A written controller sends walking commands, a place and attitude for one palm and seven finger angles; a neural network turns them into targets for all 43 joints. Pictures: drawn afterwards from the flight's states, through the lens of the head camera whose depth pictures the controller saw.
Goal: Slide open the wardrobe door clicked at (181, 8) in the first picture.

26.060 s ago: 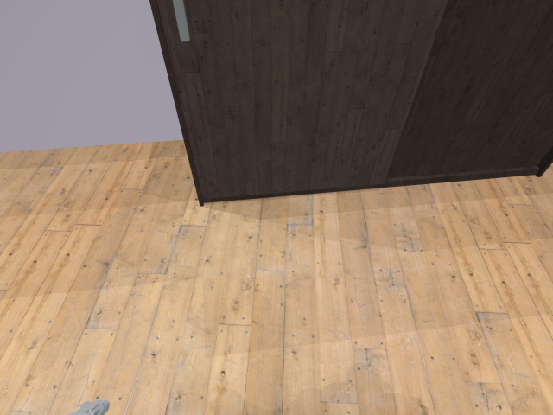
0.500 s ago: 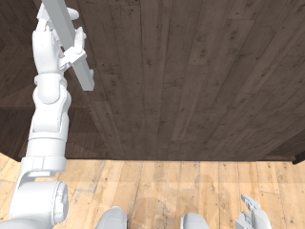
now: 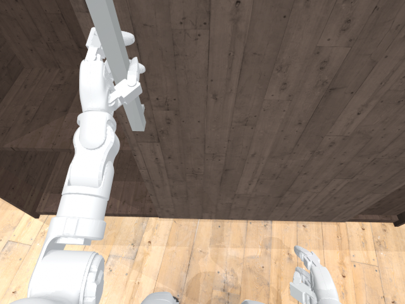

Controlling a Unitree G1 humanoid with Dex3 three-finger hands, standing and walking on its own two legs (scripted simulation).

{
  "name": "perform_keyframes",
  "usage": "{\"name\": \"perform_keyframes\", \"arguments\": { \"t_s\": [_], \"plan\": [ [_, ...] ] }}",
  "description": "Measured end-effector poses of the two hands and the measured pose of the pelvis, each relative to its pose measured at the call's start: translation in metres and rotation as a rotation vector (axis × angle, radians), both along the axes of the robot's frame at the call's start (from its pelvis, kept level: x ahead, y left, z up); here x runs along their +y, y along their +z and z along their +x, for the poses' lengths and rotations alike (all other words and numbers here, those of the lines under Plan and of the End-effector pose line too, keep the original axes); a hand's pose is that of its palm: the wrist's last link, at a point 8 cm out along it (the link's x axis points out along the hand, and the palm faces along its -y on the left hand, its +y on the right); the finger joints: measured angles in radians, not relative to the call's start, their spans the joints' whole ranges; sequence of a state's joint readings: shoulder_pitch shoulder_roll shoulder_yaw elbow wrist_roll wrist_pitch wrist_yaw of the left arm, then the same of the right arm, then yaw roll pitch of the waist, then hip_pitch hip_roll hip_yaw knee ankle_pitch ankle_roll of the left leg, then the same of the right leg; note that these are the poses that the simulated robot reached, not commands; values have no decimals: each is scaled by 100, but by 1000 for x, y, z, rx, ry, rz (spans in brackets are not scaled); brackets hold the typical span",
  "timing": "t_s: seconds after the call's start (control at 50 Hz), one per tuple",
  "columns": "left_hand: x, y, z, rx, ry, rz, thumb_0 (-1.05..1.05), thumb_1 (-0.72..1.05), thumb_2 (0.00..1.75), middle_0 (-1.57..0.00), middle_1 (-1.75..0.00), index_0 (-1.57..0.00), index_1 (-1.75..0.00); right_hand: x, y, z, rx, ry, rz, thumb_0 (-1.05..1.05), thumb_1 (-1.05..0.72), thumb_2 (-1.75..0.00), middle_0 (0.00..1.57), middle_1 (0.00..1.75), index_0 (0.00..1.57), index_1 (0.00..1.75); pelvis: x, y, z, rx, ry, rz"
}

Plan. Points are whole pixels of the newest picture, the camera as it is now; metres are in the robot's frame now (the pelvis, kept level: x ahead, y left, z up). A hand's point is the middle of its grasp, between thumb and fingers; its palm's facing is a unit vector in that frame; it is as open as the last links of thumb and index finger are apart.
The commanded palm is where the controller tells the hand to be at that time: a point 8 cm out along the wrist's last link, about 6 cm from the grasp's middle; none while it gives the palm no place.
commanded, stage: stop walking and hold the door there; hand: left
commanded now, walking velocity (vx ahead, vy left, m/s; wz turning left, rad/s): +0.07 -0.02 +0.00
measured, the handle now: (121, 52) +0.46 +0.19 +0.21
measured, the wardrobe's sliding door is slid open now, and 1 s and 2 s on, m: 0.61 0.61 0.61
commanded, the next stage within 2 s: loosen the grip on the handle in 0.20 s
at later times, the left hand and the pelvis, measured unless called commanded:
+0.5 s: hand (129, 80) +0.42 +0.17 +0.20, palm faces +0.23 -0.97 -0.04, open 8.1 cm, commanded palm +0.38 +0.21 +0.18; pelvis -0.03 -0.02 +0.00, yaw +0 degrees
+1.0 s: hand (133, 82) +0.42 +0.16 +0.19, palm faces +0.21 -0.97 -0.06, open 14.5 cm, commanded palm +0.39 +0.22 +0.19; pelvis -0.04 +0.00 -0.01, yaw -4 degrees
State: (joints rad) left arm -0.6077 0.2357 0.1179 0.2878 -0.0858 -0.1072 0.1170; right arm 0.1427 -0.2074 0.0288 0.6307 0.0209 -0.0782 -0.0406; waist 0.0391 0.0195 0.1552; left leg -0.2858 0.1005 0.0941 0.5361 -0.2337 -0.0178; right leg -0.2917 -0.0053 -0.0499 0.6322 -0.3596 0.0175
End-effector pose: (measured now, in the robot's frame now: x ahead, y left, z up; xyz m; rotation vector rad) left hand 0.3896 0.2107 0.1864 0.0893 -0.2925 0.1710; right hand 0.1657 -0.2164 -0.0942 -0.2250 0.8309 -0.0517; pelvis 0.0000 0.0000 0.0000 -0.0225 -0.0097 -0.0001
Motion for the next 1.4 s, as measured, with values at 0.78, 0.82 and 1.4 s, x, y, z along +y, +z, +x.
{"name": "perform_keyframes", "arguments": {
  "t_s": [0.78,0.82,1.4],
  "plan": [
    [2,4,2,27,43,2,-1,-44,26,-39,-131,-29,-127,-66,-16,-203,167,-269,-85,1,-90,-89,20,30,20,30,-11,-12,-54,74,-73,31],
    [3,4,2,20,42,4,-1,-48,24,-39,-131,-29,-125,-64,-16,-207,174,-280,-88,2,-90,-89,20,30,20,30,-10,-11,-52,71,-77,30],
    [72,1,-19,34,124,-10,-2,-55,20,-32,-119,-25,-116,-34,10,-45,-61,-137,-65,1,-90,-89,21,30,21,30,-1,-4,-1,62,-59,13]
  ]
}}
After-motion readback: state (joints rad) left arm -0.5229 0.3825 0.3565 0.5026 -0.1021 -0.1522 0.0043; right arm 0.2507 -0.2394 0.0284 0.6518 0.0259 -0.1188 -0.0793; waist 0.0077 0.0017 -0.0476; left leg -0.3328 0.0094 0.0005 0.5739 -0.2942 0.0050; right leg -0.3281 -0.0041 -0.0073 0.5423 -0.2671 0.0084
